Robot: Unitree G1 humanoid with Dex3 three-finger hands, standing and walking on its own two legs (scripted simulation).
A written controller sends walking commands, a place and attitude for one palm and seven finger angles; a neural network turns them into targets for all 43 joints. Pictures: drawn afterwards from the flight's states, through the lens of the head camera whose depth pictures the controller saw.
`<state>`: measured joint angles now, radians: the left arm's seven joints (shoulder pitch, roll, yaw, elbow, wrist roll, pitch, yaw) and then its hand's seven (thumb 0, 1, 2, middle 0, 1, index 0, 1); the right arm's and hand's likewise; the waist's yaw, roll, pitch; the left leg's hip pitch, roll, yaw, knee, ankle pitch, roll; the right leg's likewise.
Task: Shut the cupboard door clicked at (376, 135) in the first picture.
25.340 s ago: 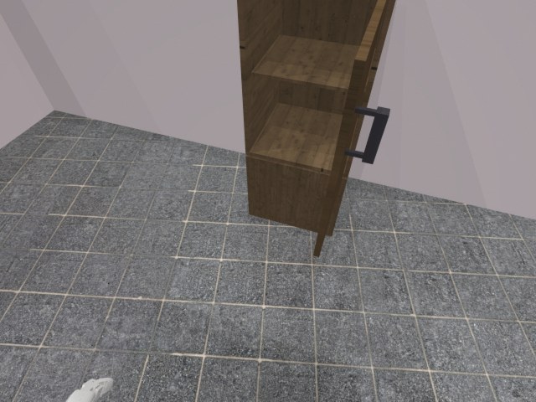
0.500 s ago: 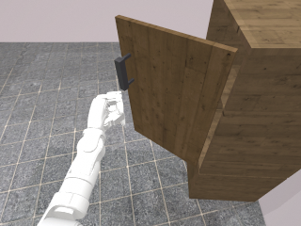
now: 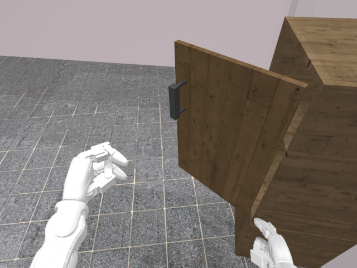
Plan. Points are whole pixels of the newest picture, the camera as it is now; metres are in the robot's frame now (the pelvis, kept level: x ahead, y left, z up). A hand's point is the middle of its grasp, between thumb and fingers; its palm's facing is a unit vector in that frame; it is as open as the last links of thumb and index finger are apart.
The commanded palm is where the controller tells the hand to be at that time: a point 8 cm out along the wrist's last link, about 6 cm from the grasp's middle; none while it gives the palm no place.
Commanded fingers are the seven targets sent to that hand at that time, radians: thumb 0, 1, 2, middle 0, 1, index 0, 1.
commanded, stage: draw the hand back to the body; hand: left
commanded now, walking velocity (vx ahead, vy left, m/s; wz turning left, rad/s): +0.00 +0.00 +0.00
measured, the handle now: (179, 99) +0.60 +0.06 +0.06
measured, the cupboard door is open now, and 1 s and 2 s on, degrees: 57 57 57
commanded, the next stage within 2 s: step back with the hand held close in 0.78 s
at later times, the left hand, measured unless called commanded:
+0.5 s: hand (21, 193) +0.18 +0.28 +0.17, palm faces +0.49 -0.76 -0.43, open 6.8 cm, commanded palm +0.14 +0.31 +0.18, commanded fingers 0.00 0.90 0.90 -0.20 -0.30 -0.20 -0.30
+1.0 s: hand (38, 186) +0.20 +0.26 +0.16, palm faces +0.45 -0.78 -0.44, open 7.4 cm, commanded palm +0.14 +0.29 +0.18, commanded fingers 0.00 0.90 0.90 -0.20 -0.30 -0.20 -0.30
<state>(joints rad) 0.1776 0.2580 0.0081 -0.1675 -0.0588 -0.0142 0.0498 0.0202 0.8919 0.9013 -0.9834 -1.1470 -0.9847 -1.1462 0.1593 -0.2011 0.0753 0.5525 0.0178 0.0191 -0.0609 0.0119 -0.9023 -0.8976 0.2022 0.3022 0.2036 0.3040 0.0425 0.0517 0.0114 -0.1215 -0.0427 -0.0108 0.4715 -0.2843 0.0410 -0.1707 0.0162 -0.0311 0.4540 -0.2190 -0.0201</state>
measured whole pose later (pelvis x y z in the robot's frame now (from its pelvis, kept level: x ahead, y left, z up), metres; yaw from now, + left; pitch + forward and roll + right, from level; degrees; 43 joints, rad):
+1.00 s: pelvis +0.00 -0.01 +0.00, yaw +0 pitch -2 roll -1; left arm 0.47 0.37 0.37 -0.35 -0.06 -0.13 0.11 0.02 0.89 0.90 -0.21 -0.30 -0.21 -0.30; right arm 0.20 -0.24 0.02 0.63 0.01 -0.06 -0.06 0.01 -0.90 -0.90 0.20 0.30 0.20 0.30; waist 0.04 0.09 -0.02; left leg -0.15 -0.02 -0.02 0.48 -0.29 0.03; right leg -0.18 0.04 -0.04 0.41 -0.20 -0.03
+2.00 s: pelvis -0.16 +0.01 -0.03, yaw +6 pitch -1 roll -3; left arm 0.48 0.48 0.49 -0.53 -0.01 -0.26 0.17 0.02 0.88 0.90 -0.21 -0.30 -0.22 -0.30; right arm 0.23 -0.23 -0.02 0.58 0.00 -0.06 -0.07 0.01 -0.90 -0.90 0.20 0.30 0.21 0.30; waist -0.05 0.01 0.04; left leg -0.56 0.04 0.08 0.70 -0.16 0.09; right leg -0.52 0.05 0.02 0.85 -0.32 0.02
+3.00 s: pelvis -0.36 +0.05 -0.02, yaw -1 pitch -2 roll +0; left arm 0.44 0.40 0.40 -0.45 -0.01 -0.20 0.19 0.02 0.88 0.90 -0.21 -0.30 -0.21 -0.30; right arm 0.31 -0.22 -0.01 0.68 -0.01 -0.07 -0.10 0.02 -0.90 -0.90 0.20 0.30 0.20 0.30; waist -0.02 -0.05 -0.06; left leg -0.34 0.06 0.09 0.64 -0.27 0.00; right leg -0.24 -0.02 -0.05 0.69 -0.43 -0.04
